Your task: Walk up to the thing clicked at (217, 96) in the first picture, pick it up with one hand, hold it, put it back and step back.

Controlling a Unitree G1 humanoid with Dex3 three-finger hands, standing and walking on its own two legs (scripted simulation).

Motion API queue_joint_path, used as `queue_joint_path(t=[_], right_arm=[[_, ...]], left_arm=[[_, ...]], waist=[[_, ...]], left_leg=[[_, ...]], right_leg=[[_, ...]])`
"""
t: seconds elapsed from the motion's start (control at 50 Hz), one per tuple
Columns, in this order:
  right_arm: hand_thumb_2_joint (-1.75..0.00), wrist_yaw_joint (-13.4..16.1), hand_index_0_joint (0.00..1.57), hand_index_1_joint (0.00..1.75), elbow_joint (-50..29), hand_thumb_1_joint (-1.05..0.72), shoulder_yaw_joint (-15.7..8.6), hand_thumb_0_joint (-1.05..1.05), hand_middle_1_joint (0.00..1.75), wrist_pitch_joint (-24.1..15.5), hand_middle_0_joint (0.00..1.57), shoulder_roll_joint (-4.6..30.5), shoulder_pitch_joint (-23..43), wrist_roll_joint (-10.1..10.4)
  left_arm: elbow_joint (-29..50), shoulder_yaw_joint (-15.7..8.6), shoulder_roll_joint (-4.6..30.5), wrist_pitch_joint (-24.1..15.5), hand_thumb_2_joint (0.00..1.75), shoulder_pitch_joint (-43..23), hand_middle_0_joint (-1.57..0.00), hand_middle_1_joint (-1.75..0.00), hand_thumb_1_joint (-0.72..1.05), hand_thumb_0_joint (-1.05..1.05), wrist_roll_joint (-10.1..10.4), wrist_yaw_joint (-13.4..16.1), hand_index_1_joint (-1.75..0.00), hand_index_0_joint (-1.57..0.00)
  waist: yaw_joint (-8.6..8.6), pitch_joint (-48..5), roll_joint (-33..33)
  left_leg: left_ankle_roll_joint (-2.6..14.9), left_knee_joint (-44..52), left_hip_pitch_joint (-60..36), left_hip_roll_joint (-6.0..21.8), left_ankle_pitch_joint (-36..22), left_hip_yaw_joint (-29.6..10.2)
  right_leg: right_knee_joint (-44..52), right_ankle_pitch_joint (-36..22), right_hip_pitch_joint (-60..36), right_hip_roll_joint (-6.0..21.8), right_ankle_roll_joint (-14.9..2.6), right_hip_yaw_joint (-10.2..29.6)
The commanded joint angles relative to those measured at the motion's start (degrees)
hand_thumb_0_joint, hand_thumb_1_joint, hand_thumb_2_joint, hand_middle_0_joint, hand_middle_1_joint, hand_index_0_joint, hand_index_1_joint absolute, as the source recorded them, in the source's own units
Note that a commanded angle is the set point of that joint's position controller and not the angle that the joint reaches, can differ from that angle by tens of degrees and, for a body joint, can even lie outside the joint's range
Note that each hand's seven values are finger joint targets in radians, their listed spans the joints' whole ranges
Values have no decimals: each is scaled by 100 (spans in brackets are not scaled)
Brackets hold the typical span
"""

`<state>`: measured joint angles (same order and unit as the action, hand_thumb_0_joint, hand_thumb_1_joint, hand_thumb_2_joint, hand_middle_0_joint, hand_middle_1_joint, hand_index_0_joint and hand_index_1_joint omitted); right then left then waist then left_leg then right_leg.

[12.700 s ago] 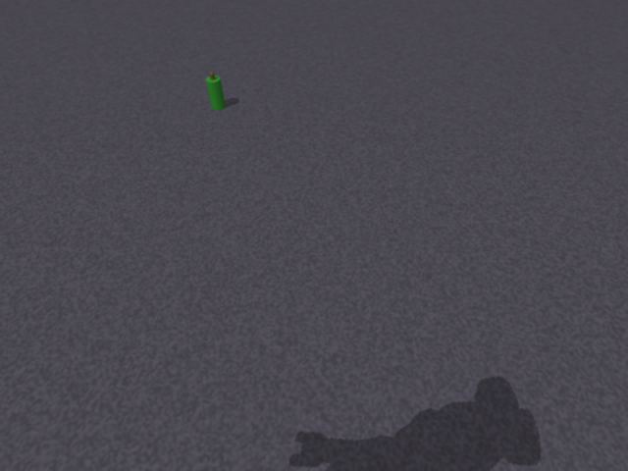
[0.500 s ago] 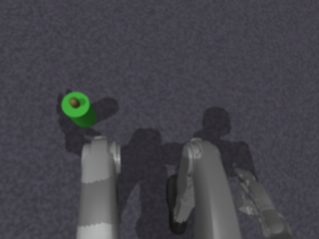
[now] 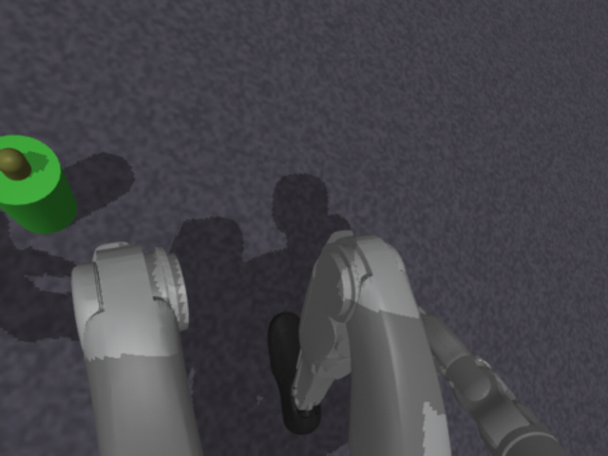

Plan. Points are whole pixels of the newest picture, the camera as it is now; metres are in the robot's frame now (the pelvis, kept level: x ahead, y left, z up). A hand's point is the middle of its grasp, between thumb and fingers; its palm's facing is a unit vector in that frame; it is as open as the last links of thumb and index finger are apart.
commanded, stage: close in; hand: left
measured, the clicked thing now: (30, 187) +0.41 +0.29 -0.18
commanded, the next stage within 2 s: close in 0.58 s
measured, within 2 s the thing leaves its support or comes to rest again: leaves its support in 1.72 s
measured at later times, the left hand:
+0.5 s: hand out of the picture +0.36 +0.32 -0.16, palm faces +0.35 -0.94 +0.01, open 17.5 cm
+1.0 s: hand (11, 206) +0.38 +0.30 -0.17, palm faces +0.36 -0.93 +0.01, open 13.6 cm
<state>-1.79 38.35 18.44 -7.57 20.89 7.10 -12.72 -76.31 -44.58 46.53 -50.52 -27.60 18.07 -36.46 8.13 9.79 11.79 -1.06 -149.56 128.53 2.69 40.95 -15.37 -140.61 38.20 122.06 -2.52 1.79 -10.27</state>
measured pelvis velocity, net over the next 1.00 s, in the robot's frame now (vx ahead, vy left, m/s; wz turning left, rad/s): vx -0.01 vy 0.01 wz -0.05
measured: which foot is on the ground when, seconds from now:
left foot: down 0.00-1.00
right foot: down 0.00-1.00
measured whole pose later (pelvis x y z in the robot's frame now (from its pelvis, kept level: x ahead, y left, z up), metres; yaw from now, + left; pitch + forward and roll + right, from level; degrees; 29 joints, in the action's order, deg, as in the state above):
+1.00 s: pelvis -0.01 +0.01 -0.01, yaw -3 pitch +12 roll -16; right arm -8.1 34.3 25.6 -0.6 21.0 10.1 -19.1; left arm -77.5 -31.1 42.1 -63.7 -30.1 9.4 -6.2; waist 11.2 15.0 14.2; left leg -0.6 -153.6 127.5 1.6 40.5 -20.8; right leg -140.5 36.5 118.5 -3.9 3.4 -14.1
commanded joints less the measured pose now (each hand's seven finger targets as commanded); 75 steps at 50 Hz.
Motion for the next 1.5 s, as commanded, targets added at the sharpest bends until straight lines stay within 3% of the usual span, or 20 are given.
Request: queue_joint_path(t=[0.0, 0.12, 0.22, 0.26, 0.4, 0.44, 0.5, 0.54, 0.64, 0.7, 0.74, 0.76, 0.82, 1.02, 1.14, 1.2, 1.3, 1.38, 1.44, 1.48], right_arm=[[-89, 27, 20, 30, -331, -90, -445, 0, 30, -9, 20, 1943, -109, -143], [-90, -151, 20, 30, -316, -90, -359, 0, 30, 153, 20, 1975, -65, -342], [-90, -274, 20, 30, -382, -90, -326, 0, 30, 342, 20, 1986, 65, -446], [-90, -320, 20, 30, -431, -91, -320, 0, 30, 381, 20, 1993, 89, -482], [-90, -431, 20, 30, -540, -90, -182, 0, 30, 492, 20, 2004, 131, -548], [-90, -449, 20, 30, -570, -90, -135, 0, 30, 503, 20, 1991, 154, -557], [-90, -459, 20, 30, -575, -90, -111, 0, 30, 526, 20, 1992, 186, -557], [-90, -477, 20, 30, -591, -90, -92, 0, 30, 538, 20, 2021, 213, -566], [-90, -493, 20, 30, -568, -90, -34, 0, 30, 583, 20, 2008, 162, -598], [-90, -502, 20, 30, -559, -89, -39, 0, 30, 635, 20, 2026, 172, -615], [-90, -511, 20, 30, -574, -88, -9, 0, 30, 648, 20, 2027, 166, -635], [-90, -509, 20, 30, -566, -88, 8, 0, 30, 655, 20, 2023, 158, -630], [-90, -527, 20, 30, -587, -87, 29, 0, 30, 676, 20, 2009, 160, -648], [-89, -556, 20, 30, -575, -86, 48, 0, 30, 728, 20, 1994, 164, -656], [-89, -560, 20, 30, -601, -86, 74, 0, 30, 782, 20, 1984, 167, -668], [-90, -562, 20, 30, -625, -86, 79, 0, 30, 832, 20, 1995, 178, -685], [-90, -584, 20, 30, -619, -87, 67, 0, 30, 851, 20, 1993, 141, -719], [-90, -618, 20, 30, -623, -88, 57, 0, 30, 833, 20, 1939, 113, -708], [-91, -631, 20, 30, -591, -90, 42, 0, 30, 814, 20, 1942, 140, -687], [-91, -619, 20, 30, -583, -90, 19, 0, 30, 830, 20, 1947, 83, -682]], left_arm=[[583, 117, 1257, -724, 6, -833, -4, -12, -61, 0, 91, 331, -10, -8], [886, 331, 1065, -1053, 8, -916, -4, -13, -61, 0, -241, 1151, -10, -8], [850, 592, 909, -1200, 9, -849, -3, -11, -61, 0, -575, 1749, -8, -6], [839, 732, 668, -1265, 8, -834, -4, -11, -61, 0, -579, 1880, -9, -7], [605, 1024, 495, -1451, 11, -1020, -5, -12, -59, 0, -635, 2311, -10, -9], [578, 1103, 389, -1507, 12, -1048, -7, -13, -59, 0, -611, 2379, -10, -10], [536, 1067, 594, -1568, 11, -1003, -6, -11, -57, 0, -689, 2490, -9, -9], [544, 1134, 447, -1641, 12, -1055, -6, -11, -57, 0, -666, 2540, -9, -9], [648, 1085, 540, -1694, 13, -928, -6, -12, -58, 0, -741, 2722, -11, -8], [560, 1215, 408, -1715, 18, -973, -10, -10, -48, 0, -780, 2780, -11, -9], [667, 1167, 449, -1740, 28, -1060, -24, -24, -32, 0, -764, 2829, -24, -24], [744, 1110, 576, -1746, 31, -1095, -27, -26, -24, 0, -770, 2873, -26, -26], [620, 1201, 506, -1749, 38, -1124, -34, -32, -4, 0, -805, 2941, -32, -33], [577, 1428, 329, -1712, 54, -1144, -48, -45, 28, 0, -875, 3166, -45, -47], [709, 1264, 546, -1681, 65, -1337, -63, -59, 30, 0, -940, 3406, -60, -61], [698, 1251, 711, -1705, 76, -1469, -73, -71, 35, 0, -1071, 3513, -72, -71], [801, 1414, 569, -1715, 92, -1527, -92, -91, 38, 0, -1147, 3549, -93, -91], [825, 1536, 404, -1684, 101, -1375, -100, -102, 37, 0, -1145, 3593, -104, -98], [882, 1788, 163, -1676, 109, -1413, -104, -113, 30, 0, -1132, 3568, -116, -102], [1118, 1597, 416, -1667, 114, -1389, -107, -116, 29, 0, -1128, 3586, -120, -104]], waist=[[198, -3422, -2689], [208, -3281, -3044], [323, -2795, -3010], [447, -2841, -2827], [610, -2681, -2540], [659, -2698, -2366], [549, -2593, -2514], [623, -2536, -2502], [557, -2680, -2673], [686, -2609, -2677], [724, -2678, -2660], [678, -2682, -2715], [736, -2619, -2667], [770, -2567, -2551], [786, -2625, -2630], [811, -2458, -2778], [886, -2535, -2859], [837, -2672, -2791], [892, -2605, -2749], [797, -2826, -2883]], left_leg=[[-26, 1783, -2650, 201, -766, 429], [-128, 1782, -2788, 204, -993, 330], [-105, 1838, -2404, 196, -625, 277], [-91, 1747, -2423, 180, -635, 267], [-30, 1669, -2119, 130, -315, 210], [-13, 1614, -2064, 125, -348, 191], [-4, 1660, -2019, 128, -136, 212], [-21, 1682, -2038, 133, -105, 145], [-68, 1660, -2258, 148, -628, 128], [-79, 1654, -2260, 163, -567, 81], [-66, 1626, -2259, 160, -553, 68], [-61, 1618, -2264, 160, -579, 82], [-41, 1614, -2180, 159, -434, 85], [-42, 1587, -2153, 155, -563, 42], [-53, 1625, -2285, 197, -692, -3], [-68, 1729, -2257, 225, -432, -42], [-82, 1741, -2339, 222, -428, -50], [-67, 1676, -2347, 189, -605, 5], [-77, 1703, -2383, 200, -564, -46], [-84, 1696, -2520, 205, -730, -25]], right_leg=[[1079, -746, -1373, -195, -324, -546], [916, -1010, -1460, -192, -308, -688], [886, -834, -1334, -194, -307, -758], [945, -900, -1410, -206, -283, -766], [1034, -735, -1505, -251, -250, -823], [1054, -777, -1547, -269, -243, -838], [1055, -615, -1483, -286, -260, -831], [1018, -626, -1464, -274, -248, -864], [939, -1024, -1639, -286, -257, -853], [938, -1012, -1574, -281, -257, -882], [966, -1035, -1693, -294, -239, -892], [963, -1038, -1674, -295, -246, -886], [1009, -953, -1685, -308, -242, -889], [1032, -1071, -1693, -331, -238, -930], [1028, -1170, -1765, -344, -237, -929], [1028, -938, -1600, -334, -248, -946], [1037, -990, -1618, -340, -242, -965], [1082, -1131, -1738, -361, -241, -943], [1082, -1109, -1639, -354, -232, -965], [1079, -1214, -1796, -359, -230, -949]])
